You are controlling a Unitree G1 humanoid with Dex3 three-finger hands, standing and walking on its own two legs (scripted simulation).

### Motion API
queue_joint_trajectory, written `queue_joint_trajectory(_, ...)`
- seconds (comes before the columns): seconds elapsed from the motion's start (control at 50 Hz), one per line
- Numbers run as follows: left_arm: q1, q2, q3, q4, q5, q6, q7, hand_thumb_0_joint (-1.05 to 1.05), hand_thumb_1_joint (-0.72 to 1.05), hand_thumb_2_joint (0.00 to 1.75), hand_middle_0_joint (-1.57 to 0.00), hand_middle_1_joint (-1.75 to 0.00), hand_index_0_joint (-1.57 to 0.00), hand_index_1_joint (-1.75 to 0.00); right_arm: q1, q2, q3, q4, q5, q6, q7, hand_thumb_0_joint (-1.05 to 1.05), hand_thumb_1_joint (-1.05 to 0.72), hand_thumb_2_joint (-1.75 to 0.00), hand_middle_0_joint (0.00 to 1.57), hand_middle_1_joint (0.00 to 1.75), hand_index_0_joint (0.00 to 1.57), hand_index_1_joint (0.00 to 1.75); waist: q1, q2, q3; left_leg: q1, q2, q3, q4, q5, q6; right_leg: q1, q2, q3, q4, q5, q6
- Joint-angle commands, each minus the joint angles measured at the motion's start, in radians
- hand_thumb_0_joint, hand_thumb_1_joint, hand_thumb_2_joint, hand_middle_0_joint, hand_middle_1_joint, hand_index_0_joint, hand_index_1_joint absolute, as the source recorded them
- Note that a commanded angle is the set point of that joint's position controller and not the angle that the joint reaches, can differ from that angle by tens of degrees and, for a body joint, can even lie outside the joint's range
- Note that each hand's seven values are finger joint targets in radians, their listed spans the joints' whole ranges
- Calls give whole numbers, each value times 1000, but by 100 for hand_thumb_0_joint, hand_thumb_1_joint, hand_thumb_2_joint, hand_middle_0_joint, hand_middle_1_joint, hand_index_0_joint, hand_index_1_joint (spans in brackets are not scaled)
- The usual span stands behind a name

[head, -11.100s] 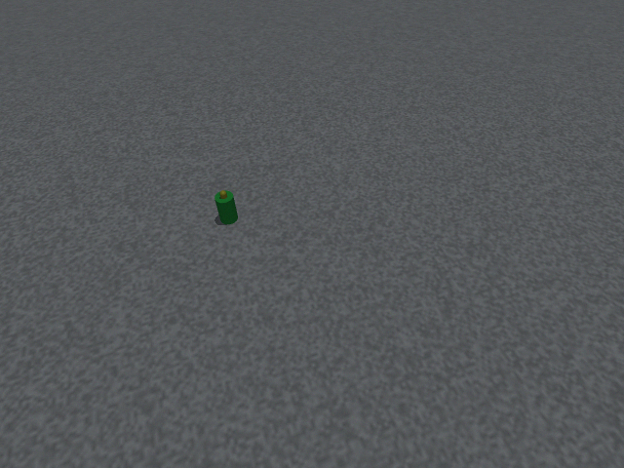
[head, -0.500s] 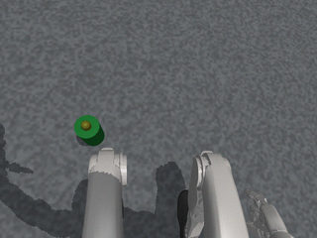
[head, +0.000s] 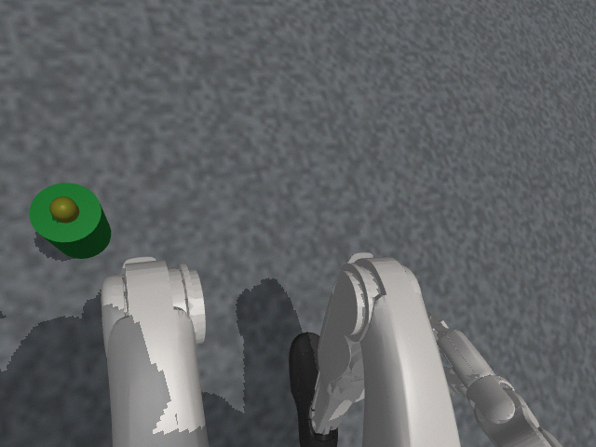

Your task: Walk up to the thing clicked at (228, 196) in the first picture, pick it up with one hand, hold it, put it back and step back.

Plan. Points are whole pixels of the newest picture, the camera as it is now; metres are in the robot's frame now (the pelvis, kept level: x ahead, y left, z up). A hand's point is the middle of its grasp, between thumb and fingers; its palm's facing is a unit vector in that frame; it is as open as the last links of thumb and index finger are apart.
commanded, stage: close in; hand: left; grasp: from the side
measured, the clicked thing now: (73, 221) +0.40 +0.28 -0.22
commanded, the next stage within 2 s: rest palm in 0.74 s
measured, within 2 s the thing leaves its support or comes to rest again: leaves its support in 1.98 s
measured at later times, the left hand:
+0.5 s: hand (38, 232) +0.37 +0.31 -0.18, palm faces +0.25 -0.97 +0.04, open 17.6 cm
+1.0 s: hand (68, 229) +0.38 +0.28 -0.20, palm faces +0.29 -0.96 +0.02, open 16.8 cm
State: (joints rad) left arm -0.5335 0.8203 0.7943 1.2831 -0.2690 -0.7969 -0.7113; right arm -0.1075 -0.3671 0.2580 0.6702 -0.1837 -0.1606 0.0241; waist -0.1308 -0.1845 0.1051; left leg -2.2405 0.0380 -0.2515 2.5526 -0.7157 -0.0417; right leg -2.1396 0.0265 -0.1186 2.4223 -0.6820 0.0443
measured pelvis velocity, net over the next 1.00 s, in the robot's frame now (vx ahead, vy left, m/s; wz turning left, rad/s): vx -0.02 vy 0.02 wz -0.09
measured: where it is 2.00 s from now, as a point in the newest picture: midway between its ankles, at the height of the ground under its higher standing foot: (238, 432)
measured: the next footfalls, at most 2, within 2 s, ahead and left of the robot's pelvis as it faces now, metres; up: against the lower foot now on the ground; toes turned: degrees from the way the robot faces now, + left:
none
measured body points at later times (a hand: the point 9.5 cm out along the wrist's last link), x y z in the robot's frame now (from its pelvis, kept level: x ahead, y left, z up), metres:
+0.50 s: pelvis -0.01 +0.01 -0.03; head +0.20 +0.19 +0.33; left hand +0.35 +0.36 -0.18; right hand +0.19 -0.23 -0.06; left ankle +0.08 +0.14 -0.27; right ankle +0.11 -0.13 -0.27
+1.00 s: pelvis -0.02 +0.02 -0.03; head +0.19 +0.20 +0.32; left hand +0.36 +0.33 -0.20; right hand +0.16 -0.23 -0.05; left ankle +0.08 +0.14 -0.27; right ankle +0.11 -0.12 -0.27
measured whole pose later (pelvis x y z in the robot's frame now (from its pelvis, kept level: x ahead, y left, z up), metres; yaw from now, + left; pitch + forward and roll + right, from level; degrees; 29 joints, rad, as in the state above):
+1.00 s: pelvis -0.02 +0.02 -0.03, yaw -5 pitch +9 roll -17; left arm -0.50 0.75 0.52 1.40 -0.12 -1.17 -0.08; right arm -0.17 -0.37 0.49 0.56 -0.37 -0.03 0.15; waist -0.20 -0.28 0.28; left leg -2.20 0.02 -0.40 2.70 -0.70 -0.02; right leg -2.04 0.08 -0.22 2.44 -0.62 0.07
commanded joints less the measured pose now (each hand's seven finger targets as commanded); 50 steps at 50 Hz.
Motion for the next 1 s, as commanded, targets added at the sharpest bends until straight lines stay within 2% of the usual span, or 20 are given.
queue_joint_trajectory(0.0, -118, 276, -19, -120, -25, -116, 31, 0, -55, 7, -6, -9, -4, -11, 37, -315, -65, -44, -26, 13, -7, 0, -93, -91, 20, 30, 20, 30, -4, 504, -611, 525, 35, 97, -316, 180, 13, 229, 35, -113, -171, 147, -75)
queue_joint_trajectory(0.06, -121, 243, -58, -115, -26, -156, 53, 0, -56, 6, -6, -9, -5, -11, 22, -318, -37, -44, -43, 25, -3, 0, -93, -91, 20, 30, 20, 30, -38, 487, -606, 517, 35, 80, -270, 240, 10, 263, 40, -127, -155, 207, -71)
queue_joint_trajectory(0.1, -113, 174, -107, -74, -25, -175, 74, 0, -61, 2, -7, -9, -6, -9, 5, -315, -22, -47, -54, 31, 3, 0, -94, -91, 20, 30, 20, 30, -56, 458, -580, 510, 38, 68, -247, 247, 10, 262, 45, -137, -152, 219, -68)
queue_joint_trajectory(0.2, -125, 217, -89, -75, -6, -253, 190, 0, -61, 2, -7, -10, -7, -10, -47, -329, 25, -73, -85, 53, 23, 0, -93, -91, 20, 30, 20, 30, -48, 464, -523, 466, 39, 49, -234, 191, 7, 283, 52, -164, -140, 187, -63)
queue_joint_trajectory(0.26, -121, 178, -103, -85, 10, -294, 258, 0, -61, 3, -7, -10, -7, -9, -56, -337, 36, -78, -97, 65, 36, 0, -93, -90, 20, 30, 20, 30, -58, 486, -495, 480, 40, 38, -247, 174, -1, 276, 53, -182, -132, 176, -61)
queue_joint_trajectory(0.32, -116, 200, -84, -130, 33, -323, 319, 0, -58, 2, -7, -8, -7, -7, -44, -341, 40, -76, -119, 80, 45, 0, -93, -90, 20, 30, 20, 30, -56, 525, -504, 495, 40, 38, -234, 198, -4, 297, 56, -188, -127, 207, -59)
queue_joint_trajectory(0.36, -118, 124, -134, -106, 41, -332, 348, 0, -58, 3, -6, -7, -6, -7, -48, -337, 40, -83, -132, 89, 52, 0, -93, -91, 20, 30, 20, 30, -87, 503, -473, 463, 40, 35, -224, 186, -2, 298, 57, -190, -131, 213, -57)
queue_joint_trajectory(0.38, -100, 104, -149, -104, 44, -334, 362, 0, -56, 3, -6, -7, -6, -7, -51, -335, 39, -87, -138, 91, 56, 0, -93, -91, 20, 30, 20, 30, -86, 492, -464, 453, 39, 34, -221, 187, 0, 299, 58, -189, -135, 220, -57)
queue_joint_trajectory(0.44, -111, 66, -214, -85, 62, -336, 395, 0, -57, 2, -6, -6, -7, -6, -62, -341, 42, -102, -141, 100, 64, 0, -93, -90, 20, 30, 20, 30, -112, 457, -417, 420, 38, 22, -227, 138, 4, 278, 61, -204, -145, 191, -55)
queue_joint_trajectory(0.48, -119, 81, -228, -97, 71, -343, 417, 0, -58, 3, -6, -7, -6, -6, -70, -347, 46, -115, -140, 103, 71, 0, -92, -90, 20, 30, 20, 30, -116, 445, -406, 405, 37, 14, -233, 96, 6, 269, 62, -214, -144, 164, -55)
queue_joint_trajectory(0.5, -117, 51, -244, -84, 70, -347, 423, 0, -57, 2, -6, -6, -6, -5, -69, -349, 46, -113, -144, 106, 73, 0, -93, -90, 20, 30, 20, 30, -128, 446, -405, 425, 37, 6, -234, 104, 2, 271, 62, -218, -139, 172, -53)
queue_joint_trajectory(0.52, -133, 71, -238, -83, 68, -352, 438, 0, -56, 2, -5, -6, -6, -5, -72, -352, 53, -121, -142, 108, 77, 0, -92, -90, 20, 30, 20, 30, -128, 435, -389, 395, 35, 1, -232, 72, 6, 264, 63, -221, -140, 149, -52)
queue_joint_trajectory(0.58, -134, 43, -248, -57, 58, -369, 471, 0, -53, 4, -5, -6, -6, -5, -77, -351, 65, -131, -149, 108, 87, 0, -92, -90, 20, 30, 20, 30, -139, 398, -363, 375, 30, -8, -222, 51, 11, 271, 66, -222, -146, 142, -47)
queue_joint_trajectory(0.6, -137, 61, -236, -48, 59, -374, 486, 0, -53, 5, -5, -6, -5, -5, -71, -351, 70, -130, -153, 111, 89, 0, -91, -90, 20, 30, 20, 30, -139, 388, -367, 367, 29, -6, -214, 49, 14, 281, 70, -222, -149, 139, -46)
queue_joint_trajectory(0.66, -139, 72, -240, -20, 85, -392, 522, 0, -50, 7, -5, -7, -6, -6, -76, -358, 71, -129, -160, 118, 91, 0, -91, -90, 20, 30, 20, 30, -144, 403, -322, 364, 33, -18, -231, 17, 9, 260, 69, -228, -144, 119, -46)
queue_joint_trajectory(0.76, -129, 78, -250, -15, 115, -417, 568, 0, -45, 10, -4, -6, -4, -6, -80, -354, 85, -137, -174, 126, 100, 0, -91, -90, 20, 30, 20, 30, -140, 418, -337, 385, 36, -20, -227, 47, 6, 280, 76, -230, -140, 146, -48)
queue_joint_trajectory(0.8, -150, 76, -266, -16, 123, -428, 585, 0, -44, 11, -4, -6, -4, -5, -84, -359, 89, -137, -177, 129, 102, 0, -91, -90, 20, 30, 20, 30, -155, 437, -312, 380, 36, -27, -234, 41, 4, 271, 75, -236, -137, 144, -48)
queue_joint_trajectory(0.82, -124, 76, -254, -9, 124, -428, 597, 0, -42, 13, -4, -6, -4, -6, -75, -357, 91, -137, -180, 131, 105, 0, -90, -90, 20, 30, 20, 30, -146, 435, -334, 396, 38, -29, -233, 62, 3, 289, 78, -237, -134, 161, -49)
queue_joint_trajectory(0.94, -152, 76, -286, -18, 146, -445, 647, 0, -29, 18, -10, -7, -8, -9, -81, -359, 100, -134, -189, 138, 110, 0, -89, -90, 20, 30, 20, 30, -170, 443, -318, 400, 39, -35, -225, 70, 2, 293, 81, -241, -142, 180, -46)
queue_joint_trajectory(0.98, -150, 79, -286, -6, 153, -447, 663, 0, -14, 27, -24, -20, -22, -21, -80, -361, 103, -124, -193, 140, 111, 0, -89, -90, 20, 30, 20, 30, -177, 440, -301, 390, 39, -40, -220, 62, 4, 292, 82, -245, -141, 178, -44)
